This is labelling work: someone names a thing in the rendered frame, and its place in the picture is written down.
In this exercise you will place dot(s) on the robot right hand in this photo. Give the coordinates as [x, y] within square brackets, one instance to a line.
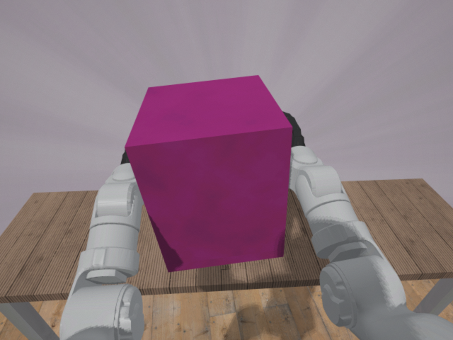
[297, 138]

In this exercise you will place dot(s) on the table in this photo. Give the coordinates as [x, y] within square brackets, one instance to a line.
[40, 249]

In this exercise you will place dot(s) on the robot left upper arm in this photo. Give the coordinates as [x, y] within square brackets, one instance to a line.
[104, 312]

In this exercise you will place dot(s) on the carton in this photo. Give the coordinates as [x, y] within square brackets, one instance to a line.
[211, 160]

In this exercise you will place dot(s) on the robot right upper arm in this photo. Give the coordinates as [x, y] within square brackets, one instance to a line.
[365, 296]

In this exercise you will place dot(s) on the left robot forearm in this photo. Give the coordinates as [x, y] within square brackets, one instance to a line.
[111, 252]

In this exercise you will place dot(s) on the robot left hand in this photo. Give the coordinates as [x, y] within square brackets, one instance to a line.
[125, 158]

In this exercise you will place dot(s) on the right robot forearm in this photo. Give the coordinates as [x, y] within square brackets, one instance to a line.
[338, 235]

